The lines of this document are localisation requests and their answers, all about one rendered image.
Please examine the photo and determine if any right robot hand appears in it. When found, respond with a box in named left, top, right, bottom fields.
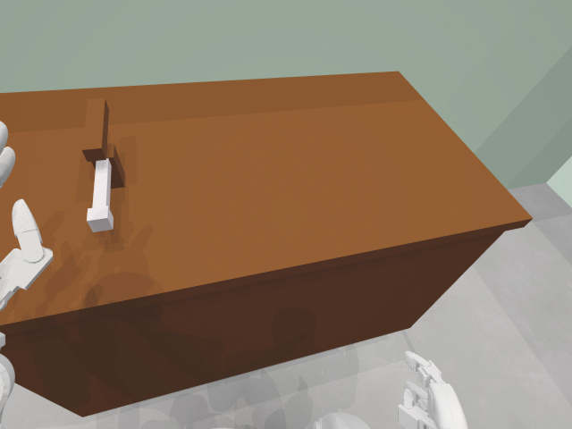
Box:
left=399, top=351, right=468, bottom=429

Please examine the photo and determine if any left robot hand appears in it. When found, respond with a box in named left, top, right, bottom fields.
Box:
left=0, top=121, right=54, bottom=311

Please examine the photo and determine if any tap lever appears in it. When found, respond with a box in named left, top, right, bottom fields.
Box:
left=87, top=158, right=114, bottom=232

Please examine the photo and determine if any counter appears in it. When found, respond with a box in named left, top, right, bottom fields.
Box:
left=0, top=71, right=533, bottom=417

